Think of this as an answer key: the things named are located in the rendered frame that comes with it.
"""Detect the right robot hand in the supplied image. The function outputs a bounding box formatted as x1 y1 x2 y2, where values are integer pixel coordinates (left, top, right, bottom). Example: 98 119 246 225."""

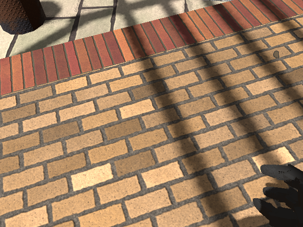
253 164 303 227

